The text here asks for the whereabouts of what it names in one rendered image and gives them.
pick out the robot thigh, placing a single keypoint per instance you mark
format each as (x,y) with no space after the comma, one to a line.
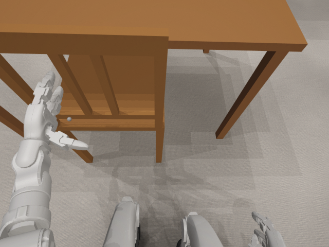
(125,220)
(197,231)

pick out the robot right hand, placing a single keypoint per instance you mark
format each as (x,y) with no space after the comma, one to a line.
(271,238)

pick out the left robot forearm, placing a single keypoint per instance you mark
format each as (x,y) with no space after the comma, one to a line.
(29,203)

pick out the robot left hand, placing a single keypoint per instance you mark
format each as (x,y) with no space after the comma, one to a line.
(42,112)

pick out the table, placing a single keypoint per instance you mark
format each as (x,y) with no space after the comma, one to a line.
(256,25)

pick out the left robot thigh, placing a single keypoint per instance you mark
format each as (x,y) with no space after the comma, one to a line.
(125,220)

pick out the left robot upper arm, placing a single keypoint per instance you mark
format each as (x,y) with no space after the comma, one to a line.
(36,238)

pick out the right robot thigh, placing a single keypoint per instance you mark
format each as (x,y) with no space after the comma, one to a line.
(197,231)

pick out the chair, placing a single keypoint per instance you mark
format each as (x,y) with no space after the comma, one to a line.
(114,79)

